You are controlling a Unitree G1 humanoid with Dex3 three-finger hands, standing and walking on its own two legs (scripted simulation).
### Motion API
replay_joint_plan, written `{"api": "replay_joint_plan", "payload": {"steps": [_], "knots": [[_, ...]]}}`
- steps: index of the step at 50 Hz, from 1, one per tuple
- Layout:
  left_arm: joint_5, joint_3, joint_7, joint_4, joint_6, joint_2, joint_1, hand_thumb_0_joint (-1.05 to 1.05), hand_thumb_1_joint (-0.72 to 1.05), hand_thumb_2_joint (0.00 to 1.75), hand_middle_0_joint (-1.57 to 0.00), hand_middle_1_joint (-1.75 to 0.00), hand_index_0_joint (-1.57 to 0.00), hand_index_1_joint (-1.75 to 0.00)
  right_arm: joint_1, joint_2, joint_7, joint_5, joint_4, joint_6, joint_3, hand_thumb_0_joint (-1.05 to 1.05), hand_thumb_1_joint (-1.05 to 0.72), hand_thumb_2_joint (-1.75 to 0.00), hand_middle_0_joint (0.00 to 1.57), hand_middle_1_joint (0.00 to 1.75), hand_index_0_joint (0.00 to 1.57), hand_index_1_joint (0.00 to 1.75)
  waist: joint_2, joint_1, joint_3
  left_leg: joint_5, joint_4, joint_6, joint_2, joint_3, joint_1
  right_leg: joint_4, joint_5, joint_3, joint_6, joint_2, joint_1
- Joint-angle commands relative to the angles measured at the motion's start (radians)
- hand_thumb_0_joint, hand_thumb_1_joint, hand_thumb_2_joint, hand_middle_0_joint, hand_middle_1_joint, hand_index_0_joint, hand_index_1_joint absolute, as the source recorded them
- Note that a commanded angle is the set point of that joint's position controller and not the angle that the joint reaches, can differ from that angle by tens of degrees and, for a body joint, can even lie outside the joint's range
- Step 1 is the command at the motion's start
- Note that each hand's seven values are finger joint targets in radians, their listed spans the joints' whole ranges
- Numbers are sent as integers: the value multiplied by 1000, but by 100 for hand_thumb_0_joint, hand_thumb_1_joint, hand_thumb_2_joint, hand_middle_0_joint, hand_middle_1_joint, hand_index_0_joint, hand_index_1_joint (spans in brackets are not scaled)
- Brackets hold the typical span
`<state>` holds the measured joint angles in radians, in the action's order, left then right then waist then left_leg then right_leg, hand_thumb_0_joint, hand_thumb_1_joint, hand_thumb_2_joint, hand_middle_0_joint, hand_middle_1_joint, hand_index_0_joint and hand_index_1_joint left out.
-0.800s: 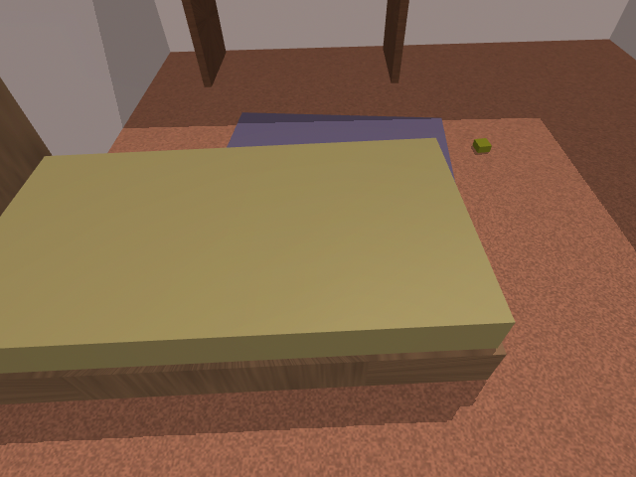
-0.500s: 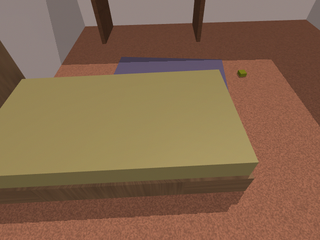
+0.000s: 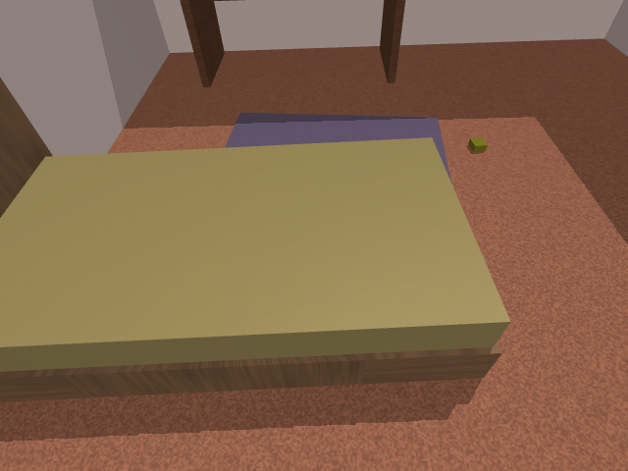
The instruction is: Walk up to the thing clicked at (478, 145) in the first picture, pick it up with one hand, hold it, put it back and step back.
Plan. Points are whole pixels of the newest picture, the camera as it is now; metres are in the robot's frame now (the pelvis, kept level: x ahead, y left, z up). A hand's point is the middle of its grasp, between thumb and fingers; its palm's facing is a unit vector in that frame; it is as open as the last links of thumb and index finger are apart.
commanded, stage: stand
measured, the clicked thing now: (477, 144) +1.80 -0.84 -0.76
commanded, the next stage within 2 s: walk up in 0.32 s
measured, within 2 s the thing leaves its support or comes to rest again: neither
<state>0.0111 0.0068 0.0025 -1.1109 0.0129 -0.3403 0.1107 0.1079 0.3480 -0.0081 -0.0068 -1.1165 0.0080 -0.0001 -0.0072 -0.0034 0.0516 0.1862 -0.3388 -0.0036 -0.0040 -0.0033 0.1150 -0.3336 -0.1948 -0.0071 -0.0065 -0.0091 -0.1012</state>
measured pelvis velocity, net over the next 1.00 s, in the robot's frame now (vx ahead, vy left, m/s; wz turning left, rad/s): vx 0.00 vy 0.09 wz -0.72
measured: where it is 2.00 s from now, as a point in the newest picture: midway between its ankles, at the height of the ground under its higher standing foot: outside the picture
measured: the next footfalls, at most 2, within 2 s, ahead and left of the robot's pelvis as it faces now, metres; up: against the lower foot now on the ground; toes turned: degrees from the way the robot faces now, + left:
left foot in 0.58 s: +0.06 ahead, +0.14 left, +0.00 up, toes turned -24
right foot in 1.06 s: -0.05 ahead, -0.05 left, +0.00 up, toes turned -48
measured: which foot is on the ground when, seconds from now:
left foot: down 0.00-0.34, up 0.36-0.56, down 0.58-1.00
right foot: down 0.00-0.58, up 0.60-1.00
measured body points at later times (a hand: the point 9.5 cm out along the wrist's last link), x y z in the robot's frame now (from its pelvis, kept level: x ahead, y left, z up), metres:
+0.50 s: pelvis -0.02 +0.03 -0.01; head +0.04 +0.01 +0.44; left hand +0.08 +0.32 -0.13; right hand +0.07 -0.31 -0.12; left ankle +0.00 +0.14 -0.73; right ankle -0.01 -0.12 -0.75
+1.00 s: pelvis +0.00 +0.09 -0.01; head +0.03 +0.05 +0.44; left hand +0.30 +0.25 -0.11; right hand -0.18 -0.20 -0.12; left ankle +0.02 +0.16 -0.75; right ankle -0.08 -0.03 -0.73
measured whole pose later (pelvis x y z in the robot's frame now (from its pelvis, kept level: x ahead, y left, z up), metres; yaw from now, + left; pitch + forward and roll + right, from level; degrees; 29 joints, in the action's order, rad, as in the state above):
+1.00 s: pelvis +0.00 +0.09 -0.01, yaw -41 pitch +0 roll +0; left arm 0.04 -0.06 0.07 -0.75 -0.05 -0.43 0.24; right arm 0.28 0.41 -0.05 -0.03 -0.76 -0.01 -0.10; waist -0.03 -0.08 0.10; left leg 0.33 -0.48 0.05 -0.05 0.30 0.16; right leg -0.70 -0.35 -0.02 0.00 -0.05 -0.35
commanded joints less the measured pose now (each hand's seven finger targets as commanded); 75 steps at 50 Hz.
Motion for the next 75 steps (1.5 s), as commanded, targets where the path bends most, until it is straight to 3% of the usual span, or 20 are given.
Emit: {"api": "replay_joint_plan", "payload": {"steps": [1,15,16,20,27,29,30,32,37,45,50,53,55,56,60,70,71,72,73,75], "knots": [[-1,-41,-13,58,21,-212,-33,0,90,90,-20,-30,-20,-30,-33,211,18,-1,60,24,-39,0,-90,-90,20,30,20,30,11,5,-76,-163,43,31,-123,-92,-27,51,155,88,28,-120,2],[-2,-43,-12,58,20,-217,-29,0,90,90,-20,-30,-20,-30,-35,206,16,-1,60,23,-39,0,-90,-90,20,30,20,30,17,3,-69,-141,53,28,-122,-94,-24,61,131,88,31,-119,0],[22,-88,-8,148,-5,-284,27,0,90,90,-20,-30,-20,-30,-117,330,1,-18,149,10,-132,0,-90,-90,20,30,20,30,-19,-12,10,1,-148,29,-51,50,-72,9,307,274,81,-126,-193],[49,-134,-18,228,2,-347,94,0,90,90,-20,-30,-20,-30,-86,212,-15,-15,228,-13,-117,0,-90,-90,20,30,20,30,210,10,-25,410,-397,13,51,-86,301,49,322,650,242,-282,15],[44,-134,-22,398,-8,-268,33,0,90,90,-20,-30,-20,-30,18,204,-20,-7,294,-29,-142,0,-90,-90,20,30,20,30,146,-57,-184,176,-198,11,45,-106,2,-91,346,505,136,-98,-167],[34,-105,-20,450,-15,-161,6,0,90,90,-20,-30,-20,-30,109,284,-7,-32,302,-21,-174,0,-90,-90,20,30,20,30,-154,-119,-183,60,104,63,-183,-316,-321,-334,-9,265,3,111,-511],[44,-106,-25,438,-18,-167,87,0,90,90,-20,-30,-20,-30,44,325,0,-34,343,-22,-182,0,-90,-90,20,30,20,30,-265,-62,-172,-115,60,121,-361,-449,-258,-490,-344,197,-12,157,-546],[43,-135,-22,403,-39,-263,169,0,90,90,-20,-30,-20,-30,-89,323,-8,-27,401,-25,-184,0,-90,-90,20,30,20,30,-205,-23,-93,166,145,253,-448,-440,53,-689,-335,156,-15,36,-413],[22,-138,48,389,-53,-244,199,0,90,90,-20,-30,-20,-30,-54,244,3,-17,406,3,-158,0,-90,-90,20,30,20,30,-137,1,32,115,101,52,-206,-108,45,-682,-54,111,1,15,-438],[25,-113,64,479,-32,-244,62,0,90,90,-20,-30,-20,-30,138,308,-25,-30,441,17,-177,0,-90,-90,20,30,20,30,-120,-89,14,86,93,102,-318,-20,-76,-419,-146,-7,-8,-53,-434],[21,-109,53,482,-18,-236,98,0,90,90,-20,-30,-20,-30,182,307,-26,-18,472,12,-180,0,-90,-90,20,30,20,30,-70,-77,-74,-297,-93,92,-343,90,-123,-274,-190,-61,28,-19,-296],[29,-137,32,446,-8,-278,273,0,90,90,-20,-30,-20,-30,128,284,-28,5,505,5,-166,0,-90,-90,20,30,20,30,12,45,-164,-333,-415,42,-263,198,94,-92,-123,-4,110,3,66],[31,-165,9,478,4,-381,309,0,90,90,-20,-30,-20,-30,89,201,-36,15,557,6,-128,0,-90,-90,20,30,20,30,305,96,-115,397,-728,-42,27,150,628,-49,128,571,283,-255,325],[24,-164,8,489,-3,-385,319,0,90,90,-20,-30,-20,-30,62,253,-27,7,564,10,-133,0,-90,-90,20,30,20,30,251,109,-113,513,-753,-42,-21,-1,579,-50,222,670,376,-343,229],[-20,-128,-14,517,-7,-297,161,0,90,90,-20,-30,-20,-30,152,237,-25,31,476,8,-133,0,-90,-90,20,30,20,30,132,2,-73,311,-703,-39,-60,-13,493,-104,447,311,224,-135,130],[14,-128,2,612,-46,-280,80,0,90,90,-20,-30,-20,-30,294,203,41,1,455,21,-143,0,-90,-90,20,30,20,30,134,-74,-61,-38,-208,30,21,26,7,-351,305,327,135,-21,-356],[1,-114,0,627,-47,-229,95,0,90,90,-20,-30,-20,-30,323,254,48,-16,454,30,-157,0,-90,-90,20,30,20,30,7,-89,-90,-71,-89,58,-72,-104,-82,-489,181,288,71,51,-414],[0,-100,-5,618,-50,-167,145,0,90,90,-20,-30,-20,-30,322,338,56,-27,466,34,-175,0,-90,-90,20,30,20,30,-257,-67,-111,-271,-41,109,-382,-424,-145,-719,-345,167,18,198,-541],[14,-108,-17,578,-64,-237,227,0,90,90,-20,-30,-20,-30,236,343,54,-14,490,31,-175,0,-90,-90,20,30,20,30,-128,-7,-123,-243,-34,171,-492,-468,-50,-843,-398,178,15,116,-490],[21,-114,-14,548,-68,-289,245,0,90,90,-20,-30,-20,-30,144,365,50,0,512,35,-181,0,-90,-90,20,30,20,30,-135,-1,-73,-168,-7,278,-504,-457,73,-979,-370,172,5,58,-451]]}}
